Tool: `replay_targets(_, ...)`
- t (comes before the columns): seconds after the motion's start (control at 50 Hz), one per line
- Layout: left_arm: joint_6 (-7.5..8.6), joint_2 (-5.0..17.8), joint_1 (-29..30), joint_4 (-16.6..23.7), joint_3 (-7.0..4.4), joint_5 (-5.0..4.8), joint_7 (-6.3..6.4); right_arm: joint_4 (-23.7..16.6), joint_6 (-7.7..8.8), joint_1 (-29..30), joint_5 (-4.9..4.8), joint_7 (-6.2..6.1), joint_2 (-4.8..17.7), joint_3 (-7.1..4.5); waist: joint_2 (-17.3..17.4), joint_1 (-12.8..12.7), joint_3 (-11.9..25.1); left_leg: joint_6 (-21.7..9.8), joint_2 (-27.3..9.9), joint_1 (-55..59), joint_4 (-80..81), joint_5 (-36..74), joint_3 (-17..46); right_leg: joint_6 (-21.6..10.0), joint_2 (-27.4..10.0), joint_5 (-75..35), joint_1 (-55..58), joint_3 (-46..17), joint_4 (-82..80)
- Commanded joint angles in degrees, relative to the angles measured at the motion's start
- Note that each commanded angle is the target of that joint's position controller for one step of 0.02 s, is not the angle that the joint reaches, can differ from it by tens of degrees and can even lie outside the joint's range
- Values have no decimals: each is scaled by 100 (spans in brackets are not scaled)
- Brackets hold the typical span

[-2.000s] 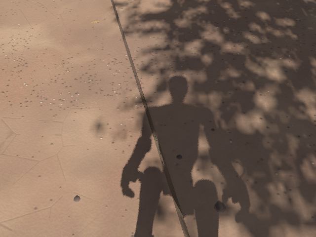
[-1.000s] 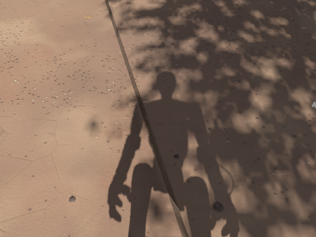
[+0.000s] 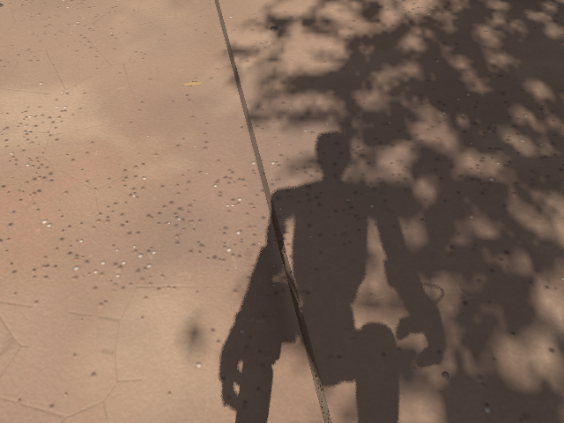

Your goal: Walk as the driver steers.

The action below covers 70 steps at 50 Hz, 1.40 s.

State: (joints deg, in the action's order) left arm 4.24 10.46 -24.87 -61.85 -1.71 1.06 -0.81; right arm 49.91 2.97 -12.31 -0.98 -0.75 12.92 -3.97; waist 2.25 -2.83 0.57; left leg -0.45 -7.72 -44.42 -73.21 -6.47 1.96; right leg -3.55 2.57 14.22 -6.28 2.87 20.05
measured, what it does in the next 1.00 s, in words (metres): climbs: left foot, then right foot 0.13 m higher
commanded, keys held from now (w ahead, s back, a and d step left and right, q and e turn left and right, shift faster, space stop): w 0.70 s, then no key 0.30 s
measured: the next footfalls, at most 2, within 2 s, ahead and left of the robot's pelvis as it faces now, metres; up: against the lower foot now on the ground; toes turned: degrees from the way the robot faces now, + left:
left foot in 0.28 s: +0.37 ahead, +0.19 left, +0.00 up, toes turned +3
right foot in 0.86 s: +0.72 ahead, -0.02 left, +0.13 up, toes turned -7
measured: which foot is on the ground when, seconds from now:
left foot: up 0.00-0.26, down 0.28-0.90, up 0.92-1.00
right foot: down 0.00-0.30, up 0.32-0.84, down 0.86-1.00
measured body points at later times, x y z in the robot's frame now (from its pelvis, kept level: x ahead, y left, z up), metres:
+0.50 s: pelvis +0.30 +0.11 +0.00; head +0.31 +0.12 +0.45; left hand +0.40 +0.36 -0.14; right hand +0.30 -0.12 -0.15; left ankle +0.32 +0.18 -0.74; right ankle +0.27 -0.02 -0.51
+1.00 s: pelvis +0.57 +0.08 +0.06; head +0.60 +0.08 +0.51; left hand +0.75 +0.30 -0.05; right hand +0.59 -0.17 -0.09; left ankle +0.43 +0.22 -0.56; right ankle +0.68 -0.01 -0.61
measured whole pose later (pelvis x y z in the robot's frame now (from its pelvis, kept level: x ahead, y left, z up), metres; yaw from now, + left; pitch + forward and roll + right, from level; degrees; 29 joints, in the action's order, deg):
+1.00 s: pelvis +0.57 +0.08 +0.06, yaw +0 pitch +1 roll -1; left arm 5.1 9.6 -4.7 -44.4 -0.4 0.5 -0.4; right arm 55.4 1.5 -19.2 -1.1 -0.2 12.5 -1.9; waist 1.3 -1.5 -1.4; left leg -0.9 4.7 -19.1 -71.2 -21.0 8.8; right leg -3.7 -1.4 18.5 -38.5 7.5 55.5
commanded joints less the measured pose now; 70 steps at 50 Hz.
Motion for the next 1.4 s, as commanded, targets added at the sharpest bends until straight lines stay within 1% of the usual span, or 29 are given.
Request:
replay_targets(0.02, 70, 789, -19, 339, -77, 36, 177, -431, 3, 333, 86, 27, 69, 19, -574, 88, -605, 178, -116, -389, 1286, 781, -150, -825, -1444, -2041, -431, -963, -957)
replay_targets(0.18, -13, 1018, -589, 332, -216, -197, 279, -914, 40, 1373, -76, 279, 108, 29, -828, -144, -887, -105, 293, 246, 3863, 994, -342, -528, -1907, -2151, 989, -648, -1072)
replay_targets(0.22, -49, 1114, -487, 355, -283, -203, 276, -937, 63, 1142, -48, 323, 268, -53, -1007, 79, -672, -303, 518, 985, 4112, 587, -489, -386, -1927, -3483, 1206, -546, -620)
replay_targets(0.26, -66, 1302, -277, 367, -362, -232, 253, -689, 93, 6, -23, 298, 711, -279, -1107, 736, 137, -589, 881, 2673, 4409, 523, -675, -201, -1644, -5130, 1253, -344, 753)
replay_targets(0.28, -53, 1234, -254, 384, -344, -223, 235, -426, 79, -965, -34, 237, 943, -376, -957, 1177, 734, -690, 591, 4454, 4274, 889, -386, -25, -1366, -4392, 200, -217, 2010)
replay_targets(0.3, 7, 306, -1163, 404, -99, -111, 155, -180, 73, -1712, 76, 214, 1662, -524, 875, 839, 1891, -1566, -1018, 6968, 4277, 701, 2002, 285, -416, -1420, -2020, -78, 4486)
replay_targets(0.32, 192, 97, -1320, 183, -3, -221, 60, -24, 42, -1979, 105, 251, 1415, -412, 1643, 970, 2708, -2110, -1613, 7150, 5739, -150, 4189, 403, 252, 1725, -2692, -803, 6474)
replay_targets(0.34, 271, 496, -721, 322, -169, -360, 21, -20, 44, -1561, 187, 269, 866, -257, 996, 920, 1913, -1745, -1346, 6405, 5721, -578, 3428, 257, -153, 1553, -3358, -1064, 7507)
replay_targets(0.38, 260, 657, 538, 778, -236, -335, 84, -46, 80, -705, 137, 325, 289, -40, 69, 663, 586, -1361, -898, 4623, 5678, 357, 1739, 66, -638, 951, -3748, -523, 7713)
replay_targets(0.42, 114, 287, 467, 887, -205, -330, 78, 224, 124, -684, 254, 384, -165, 142, 267, 366, 318, -1317, -648, 3788, 5735, 463, 1294, -183, -779, 797, -3916, -435, 8694)
replay_targets(0.48, -81, -28, 577, 1198, -83, -403, 132, 464, 147, -640, 245, 343, -94, 251, 237, 45, -210, -1258, -572, 2918, 6085, -146, 913, -252, -774, 665, -4726, -492, 9041)
replay_targets(0.52, -159, 12, 874, 1461, -22, -280, 157, 551, 116, -642, 253, 284, -96, 333, 149, -57, -460, -1179, -501, 2393, 6139, -436, 695, -120, -801, 224, -5120, -562, 8848)
replay_targets(0.58, -140, -89, 1231, 1739, 92, -165, 179, 671, 50, -1031, 268, 125, -53, 423, 13, -14, -435, -1291, -528, 2583, 6078, -76, 750, 158, -856, -123, -5850, -560, 8889)
replay_targets(0.68, 5, -365, 2109, 2235, 297, -233, 58, 1071, -120, -2250, 163, -196, -102, 472, -104, 330, -492, -1261, -828, 4898, 5489, 739, 1128, 405, -937, 620, -8472, -704, 9996)
replay_targets(0.74, 148, -560, 3111, 2803, 469, -144, -43, 1053, -268, -2365, 142, -338, -219, 486, -134, 451, -679, -928, -436, 4519, 5575, 1208, 786, 515, -1179, 274, -8057, -155, 8198)
replay_targets(0.76, 189, -525, 3364, 2930, 522, -100, -74, 871, -309, -2120, 127, -355, -89, 442, -211, 487, -602, -919, -279, 3694, 6141, 1863, 441, 482, -1143, -41, -6519, 319, 6635)
replay_targets(0.8, 244, -573, 3571, 3062, 526, -186, -21, 790, -299, -2062, -8, -300, 281, 329, 415, 494, -417, -926, -290, 3168, 6514, 4124, 208, 288, -672, -44, -4124, 705, 4962)
replay_targets(0.82, 247, -403, 3147, 2844, 411, -200, -11, 918, -263, -2345, 106, -180, 499, 307, 862, 403, 12, -1007, -269, 3821, 6048, 6822, -69, 109, -83, 363, -3641, 1323, 5128)
replay_targets(0.86, 213, 214, 1903, 2582, 188, -223, -10, 910, -189, -1926, 60, -82, 645, 313, 1479, -497, 584, -725, -479, 5039, 4786, 9587, -70, -420, 153, -120, -2696, 801, 3690)
replay_targets(0.88, 162, 722, 1102, 2300, 42, -142, -24, 784, -88, -1615, 120, -77, 651, 289, 1429, -819, 1176, -533, -297, 4684, 3779, 9183, -113, -733, -215, -1505, -1430, -140, 3522)
replay_targets(0.9, 99, 1075, 131, 1908, -102, 162, -16, 710, 73, -2148, 43, -12, 160, 343, -784, -666, 2470, -50, 615, 2925, 1789, 5501, -52, -2031, -1782, -3683, 890, -2388, 3051)
replay_targets(0.92, -11, 991, -259, 1763, -79, 357, 92, 741, 186, -1610, 65, 119, 288, 272, -1793, -899, 3026, 244, 1823, 2660, -80, -1332, 770, -2462, -2432, -5615, 1181, -4273, 1065)
replay_targets(0.94, 43, 879, 409, 1774, -82, 218, 83, 500, 180, -1592, -73, 217, 326, 135, -1354, -454, 2352, 197, 1709, 2158, -1079, -1911, 1573, -2063, -2452, -4494, 272, -3828, 1164)
replay_targets(0.98, 123, 402, 1392, 1729, -51, -194, 56, 94, -151, -731, -30, 73, 95, 134, -332, -46, 350, -99, 1158, 1241, -748, -1936, 907, -1243, -1959, -2211, -1483, -2340, 1065)
replay_targets(1.02, 211, 174, 1688, 1606, -63, -166, 127, 74, -349, -979, -51, -80, 201, 51, -307, 363, 6, -198, 791, 1726, -305, -1504, 683, -970, -1646, -1141, -2289, -1479, 564)
replay_targets(1.08, 280, 327, 1373, 1391, -138, -64, 216, -16, -368, -1040, -23, -153, 319, -41, -520, 475, 63, -182, 826, 1808, 211, -978, 747, -1162, -1606, -1728, -2119, -1008, 51)
replay_targets(1.16, 182, 633, 1150, 1324, -234, -112, 425, -261, -367, -524, 97, -112, 392, -86, -552, 463, 302, 117, 764, 1543, 1029, -82, 680, -1257, -1669, -1853, -1513, -622, -65)
replay_targets(1.24, 36, 813, 1078, 1375, -306, -177, 577, -457, -433, -154, 112, -13, 404, -53, -798, 371, 318, 355, 428, 1347, 1837, 330, 490, -1151, -1741, -723, -1251, -670, 62)
replay_targets(1.4, -269, 670, 924, 1420, -331, -154, 716, -304, -541, 28, -44, 200, 265, 51, -641, -168, 202, 137, 313, 2604, 5065, 1972, 43, -523, -1676, 664, -2008, -807, 2354)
